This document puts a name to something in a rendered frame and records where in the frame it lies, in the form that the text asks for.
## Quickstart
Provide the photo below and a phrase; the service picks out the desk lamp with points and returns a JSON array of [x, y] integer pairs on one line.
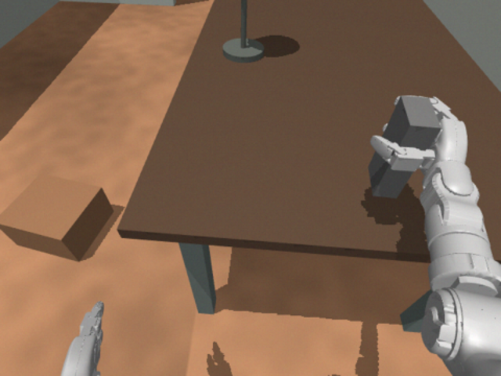
[[243, 50]]

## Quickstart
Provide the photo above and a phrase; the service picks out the right robot arm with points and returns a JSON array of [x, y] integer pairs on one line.
[[462, 320]]

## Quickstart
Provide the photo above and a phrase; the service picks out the right robot hand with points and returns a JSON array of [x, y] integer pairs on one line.
[[449, 145]]

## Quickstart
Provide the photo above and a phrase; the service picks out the left robot hand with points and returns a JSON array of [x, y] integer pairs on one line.
[[84, 351]]

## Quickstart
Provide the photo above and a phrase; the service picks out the table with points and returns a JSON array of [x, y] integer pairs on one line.
[[274, 154]]

